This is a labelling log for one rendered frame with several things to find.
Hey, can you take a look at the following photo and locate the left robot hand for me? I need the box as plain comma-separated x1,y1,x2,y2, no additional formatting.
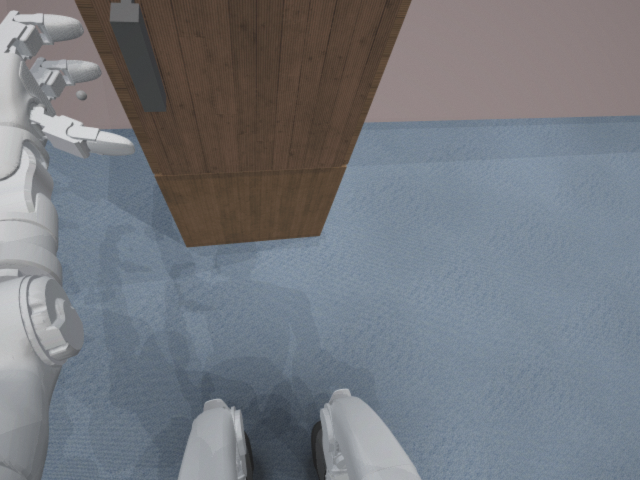
0,10,135,159

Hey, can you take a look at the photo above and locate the right robot thigh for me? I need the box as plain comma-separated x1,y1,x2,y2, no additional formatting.
320,396,422,480

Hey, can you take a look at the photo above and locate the left robot upper arm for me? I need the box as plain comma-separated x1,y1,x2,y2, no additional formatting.
0,275,84,480

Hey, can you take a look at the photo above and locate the left robot forearm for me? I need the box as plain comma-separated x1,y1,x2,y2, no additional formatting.
0,126,62,286

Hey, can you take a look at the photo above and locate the handle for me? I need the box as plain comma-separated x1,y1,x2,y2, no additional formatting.
110,0,166,112

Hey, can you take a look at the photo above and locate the cupboard door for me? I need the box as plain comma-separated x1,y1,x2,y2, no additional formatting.
90,0,403,176

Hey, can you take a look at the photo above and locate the left robot thigh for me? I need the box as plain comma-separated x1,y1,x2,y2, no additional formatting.
178,406,246,480

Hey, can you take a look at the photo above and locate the robot thigh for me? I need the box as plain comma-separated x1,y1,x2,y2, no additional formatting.
320,396,422,480
178,406,246,480

